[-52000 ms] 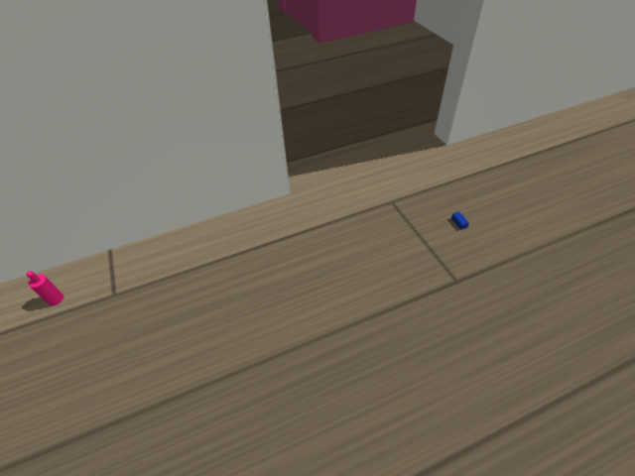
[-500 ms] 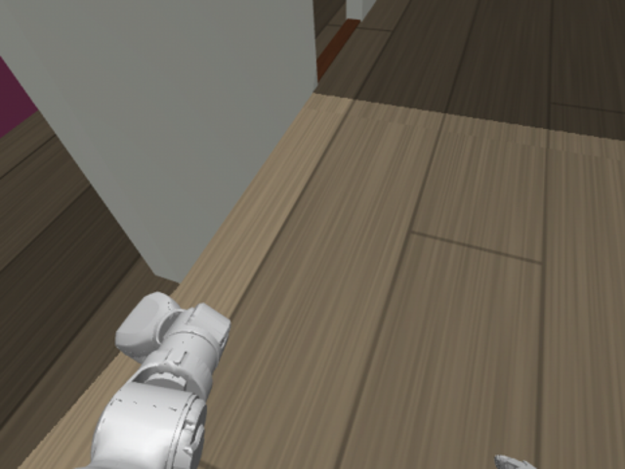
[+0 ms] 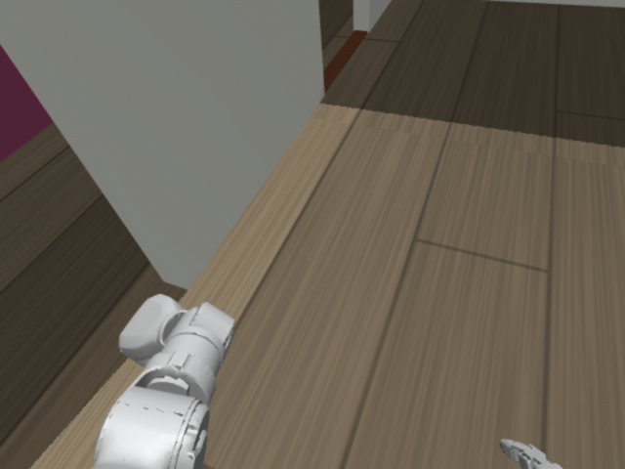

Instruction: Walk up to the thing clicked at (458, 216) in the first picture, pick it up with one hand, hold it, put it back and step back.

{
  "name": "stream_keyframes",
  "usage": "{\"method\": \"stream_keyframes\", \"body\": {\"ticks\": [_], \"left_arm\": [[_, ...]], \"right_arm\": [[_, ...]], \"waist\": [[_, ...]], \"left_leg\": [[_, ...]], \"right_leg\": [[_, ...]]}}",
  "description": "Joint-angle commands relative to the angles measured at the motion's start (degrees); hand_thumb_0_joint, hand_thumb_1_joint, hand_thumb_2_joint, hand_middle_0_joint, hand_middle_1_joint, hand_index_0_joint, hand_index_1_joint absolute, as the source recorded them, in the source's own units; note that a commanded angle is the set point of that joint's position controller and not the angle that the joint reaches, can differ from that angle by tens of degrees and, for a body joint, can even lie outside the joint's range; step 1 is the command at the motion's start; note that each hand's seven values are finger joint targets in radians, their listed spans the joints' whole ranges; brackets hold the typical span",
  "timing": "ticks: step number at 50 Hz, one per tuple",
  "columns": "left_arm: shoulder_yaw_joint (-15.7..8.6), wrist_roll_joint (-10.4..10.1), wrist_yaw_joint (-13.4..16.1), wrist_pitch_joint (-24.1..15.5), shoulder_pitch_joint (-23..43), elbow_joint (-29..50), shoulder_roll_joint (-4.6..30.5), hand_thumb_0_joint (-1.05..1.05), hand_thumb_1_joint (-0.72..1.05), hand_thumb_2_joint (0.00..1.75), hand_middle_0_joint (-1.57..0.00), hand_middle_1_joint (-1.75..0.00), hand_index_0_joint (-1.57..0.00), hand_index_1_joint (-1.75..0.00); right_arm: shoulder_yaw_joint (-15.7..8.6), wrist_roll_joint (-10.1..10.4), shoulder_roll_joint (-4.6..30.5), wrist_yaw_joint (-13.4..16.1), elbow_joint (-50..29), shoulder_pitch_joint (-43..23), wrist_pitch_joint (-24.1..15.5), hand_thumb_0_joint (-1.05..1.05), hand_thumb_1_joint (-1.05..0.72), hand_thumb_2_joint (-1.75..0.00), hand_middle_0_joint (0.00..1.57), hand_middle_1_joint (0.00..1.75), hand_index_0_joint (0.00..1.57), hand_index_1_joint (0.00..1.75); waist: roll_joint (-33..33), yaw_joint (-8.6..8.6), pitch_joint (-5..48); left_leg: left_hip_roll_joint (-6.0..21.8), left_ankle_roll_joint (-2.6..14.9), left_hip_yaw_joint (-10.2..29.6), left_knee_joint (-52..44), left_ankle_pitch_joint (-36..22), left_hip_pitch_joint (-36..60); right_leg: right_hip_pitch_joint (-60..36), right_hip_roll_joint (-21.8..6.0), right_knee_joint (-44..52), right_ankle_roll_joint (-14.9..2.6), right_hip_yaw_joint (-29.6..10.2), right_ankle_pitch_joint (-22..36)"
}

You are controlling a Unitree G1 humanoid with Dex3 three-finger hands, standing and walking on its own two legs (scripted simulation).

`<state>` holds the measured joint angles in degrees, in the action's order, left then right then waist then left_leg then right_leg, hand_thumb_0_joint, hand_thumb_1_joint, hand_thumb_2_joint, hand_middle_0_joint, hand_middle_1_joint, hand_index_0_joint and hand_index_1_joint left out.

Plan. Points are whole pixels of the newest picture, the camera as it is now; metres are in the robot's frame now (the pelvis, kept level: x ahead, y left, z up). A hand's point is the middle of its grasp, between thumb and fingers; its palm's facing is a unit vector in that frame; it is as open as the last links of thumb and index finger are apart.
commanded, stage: hold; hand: left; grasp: from above
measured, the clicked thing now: (182, 341) +0.34 +0.23 -0.07
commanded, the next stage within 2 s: crouch in 0.98 s
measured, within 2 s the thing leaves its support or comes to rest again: neither
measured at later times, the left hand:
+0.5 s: hand (175, 345) +0.31 +0.22 -0.02, palm faces -0.15 -0.40 -0.91, open 10.0 cm
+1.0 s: hand (176, 339) +0.32 +0.22 -0.02, palm faces -0.14 -0.40 -0.90, open 10.0 cm
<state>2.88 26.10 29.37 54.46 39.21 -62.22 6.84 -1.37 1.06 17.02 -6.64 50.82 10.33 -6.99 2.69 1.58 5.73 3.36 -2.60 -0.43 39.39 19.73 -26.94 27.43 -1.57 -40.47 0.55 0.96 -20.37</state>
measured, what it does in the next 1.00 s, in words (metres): stands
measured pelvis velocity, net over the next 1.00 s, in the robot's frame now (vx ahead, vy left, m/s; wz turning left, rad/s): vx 0.01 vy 0.00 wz -0.01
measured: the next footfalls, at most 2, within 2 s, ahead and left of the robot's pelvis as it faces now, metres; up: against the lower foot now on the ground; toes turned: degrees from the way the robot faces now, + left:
none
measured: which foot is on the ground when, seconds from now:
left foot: down 0.00-1.00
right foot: down 0.00-1.00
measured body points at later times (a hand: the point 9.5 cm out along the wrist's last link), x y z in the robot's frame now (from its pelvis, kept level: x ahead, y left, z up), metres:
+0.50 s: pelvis +0.00 +0.00 +0.01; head +0.01 -0.01 +0.46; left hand +0.32 +0.24 +0.03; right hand +0.15 -0.24 -0.11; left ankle +0.00 +0.15 -0.72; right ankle +0.00 -0.12 -0.72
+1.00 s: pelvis +0.01 +0.00 +0.01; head +0.03 -0.01 +0.46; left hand +0.33 +0.24 +0.03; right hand +0.15 -0.25 -0.12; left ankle +0.00 +0.15 -0.72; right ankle +0.00 -0.12 -0.72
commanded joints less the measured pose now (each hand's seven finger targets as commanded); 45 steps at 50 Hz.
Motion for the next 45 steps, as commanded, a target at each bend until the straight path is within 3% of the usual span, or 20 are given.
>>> {"method": "stream_keyframes", "body": {"ticks": [1,2,10,14,16,17,19,22,24,26,33,34,40,41,45], "left_arm": [[0.9,2.2,2.1,0.5,23.7,7.4,8.4,0.0,0.56,0.59,-0.92,-0.63,-0.91,-0.64],[1.1,2.3,2.0,0.8,23.4,6.7,8.4,0.0,0.54,0.61,-0.91,-0.62,-0.9,-0.64],[1.7,3.5,2.3,1.1,24.2,9.6,9.4,0.0,0.59,0.62,-0.95,-0.62,-0.94,-0.64],[2.1,2.8,2.6,1.5,24.5,11.6,7.3,0.0,0.61,0.68,-0.98,-0.63,-0.95,-0.66],[1.2,2.8,2.8,1.8,24.4,11.8,9.4,0.0,0.63,0.71,-1.0,-0.63,-0.96,-0.66],[1.7,2.5,2.6,1.8,24.1,11.6,7.8,0.0,0.6,0.71,-0.99,-0.6,-0.95,-0.64],[1.8,2.5,2.6,2.3,22.3,9.4,7.7,0.0,0.62,0.73,-1.01,-0.61,-0.97,-0.65],[1.2,2.4,2.3,2.2,23.5,9.4,9.0,0.0,0.63,0.72,-1.02,-0.6,-0.98,-0.65],[2.0,2.0,2.3,2.3,23.9,9.1,7.0,0.0,0.63,0.71,-1.03,-0.58,-0.98,-0.63],[1.7,2.1,2.3,2.2,23.3,9.1,7.2,0.0,0.64,0.7,-1.03,-0.58,-0.99,-0.63],[2.1,2.0,2.2,1.6,24.5,10.7,6.2,0.0,0.65,0.71,-1.05,-0.57,-1.0,-0.62],[1.2,2.3,2.5,1.7,23.7,9.7,7.6,0.0,0.65,0.69,-1.03,-0.56,-0.99,-0.61],[1.8,3.4,2.9,1.7,23.9,10.6,8.1,0.0,0.64,0.71,-1.04,-0.56,-0.99,-0.62],[1.1,3.6,3.0,1.8,23.4,10.5,9.4,0.0,0.62,0.68,-1.03,-0.55,-0.98,-0.6],[0.7,2.4,2.8,2.2,24.9,9.3,7.9,0.0,0.64,0.66,-1.04,-0.53,-0.99,-0.58]], "right_arm": [[-1.5,0.1,7.4,0.4,-6.0,-4.1,-2.8,0.0,-0.9,-0.9,0.2,0.3,0.2,0.3],[-1.3,0.2,7.4,0.3,-6.2,-4.1,-2.9,0.0,-0.9,-0.9,0.2,0.3,0.2,0.3],[-0.6,0.3,6.9,0.1,-7.1,-6.5,-3.5,0.0,-0.9,-0.9,0.2,0.3,0.2,0.3],[-0.7,0.1,6.5,-0.1,-7.0,-7.2,-3.3,0.0,-0.9,-0.9,0.2,0.3,0.2,0.3],[-0.9,0.1,7.0,-0.1,-7.2,-7.1,-3.3,0.0,-0.9,-0.9,0.2,0.3,0.2,0.3],[-0.7,0.2,6.7,-0.2,-7.2,-7.7,-3.2,0.0,-0.9,-0.9,0.2,0.3,0.2,0.3],[-0.7,0.2,6.8,-0.2,-7.4,-7.6,-3.1,0.0,-0.9,-0.9,0.2,0.3,0.2,0.3],[-0.8,0.2,6.8,-0.2,-7.0,-7.4,-3.5,0.0,-0.9,-0.9,0.2,0.3,0.2,0.3],[-0.6,0.4,6.6,-0.3,-7.1,-7.6,-3.4,0.0,-0.9,-0.9,0.2,0.3,0.2,0.3],[-0.9,0.4,6.6,-0.3,-6.9,-7.2,-3.5,0.0,-0.9,-0.9,0.2,0.3,0.2,0.3],[-1.1,0.5,6.7,-0.5,-7.2,-7.5,-3.2,0.0,-0.9,-0.9,0.2,0.3,0.2,0.3],[-1.5,0.5,6.9,-0.5,-7.1,-7.1,-3.0,0.0,-0.9,-0.9,0.2,0.3,0.2,0.3],[-1.1,0.5,6.8,-0.5,-7.6,-7.3,-2.8,0.0,-0.9,-0.9,0.2,0.3,0.2,0.3],[-1.2,0.5,6.8,-0.5,-7.4,-7.1,-2.9,0.0,-0.9,-0.9,0.2,0.3,0.2,0.3],[-1.6,0.5,7.0,-0.5,-7.1,-6.8,-2.7,0.0,-0.9,-0.9,0.2,0.3,0.2,0.3]], "waist": [[-6.1,-0.06,14.9],[-6.8,0.49,15.4],[-5.2,-0.57,15.7],[-3.4,-0.52,17.2],[-3.7,-0.72,17.0],[-3.9,-0.24,17.8],[-5.4,-0.5,16.0],[-5.8,-1.06,15.2],[-4.8,-0.17,14.8],[-4.3,-0.82,14.8],[-5.1,-0.01,18.2],[-4.2,-0.78,17.7],[-4.8,-0.38,16.8],[-4.3,-1.16,17.0],[-3.3,-0.47,17.1]], "left_leg": [[-4.0,2.77,-2.5,-4.4,-12.9,6.0],[-4.0,2.88,-2.3,-4.7,-12.9,6.4],[-4.2,2.84,-2.5,-5.8,-11.7,6.7],[-3.8,2.37,-2.2,-6.1,-15.2,8.8],[-3.7,2.41,-2.2,-6.2,-15.4,8.8],[-3.7,2.44,-2.3,-6.2,-16.1,9.2],[-3.6,2.44,-2.1,-6.5,-15.4,8.6],[-3.5,2.5,-2.1,-7.0,-15.0,8.0],[-3.5,2.46,-2.3,-6.7,-15.8,8.7],[-3.5,2.33,-2.3,-6.7,-16.4,8.4],[-3.6,2.58,-2.1,-6.3,-18.5,10.1],[-3.7,2.31,-2.4,-5.9,-19.4,9.5],[-3.6,2.45,-2.1,-6.7,-18.1,9.5],[-3.8,2.43,-2.2,-6.8,-18.1,9.0],[-3.6,2.34,-2.4,-6.3,-20.4,9.2]], "right_leg": [[-9.0,2.7,7.3,-0.1,0.5,16.7],[-9.3,2.8,7.3,-0.1,0.6,16.8],[-10.8,2.5,8.8,-0.34,0.1,14.7],[-11.2,3.0,7.5,-0.76,0.7,17.8],[-11.7,3.1,7.6,-0.73,0.8,17.9],[-12.1,3.0,7.4,-0.71,0.5,18.9],[-11.6,3.3,7.7,-0.68,0.9,17.7],[-11.7,3.2,8.2,-0.8,0.9,17.0],[-10.9,3.2,8.3,-0.82,0.7,18.2],[-11.3,3.0,7.9,-0.9,0.8,18.8],[-12.4,3.0,7.7,-0.64,0.7,21.8],[-12.7,2.9,7.3,-0.66,0.8,22.6],[-12.2,3.2,7.9,-0.9,1.1,20.7],[-12.7,3.1,8.0,-1.0,1.1,20.5],[-12.2,3.1,7.3,-0.97,0.8,23.3]]}}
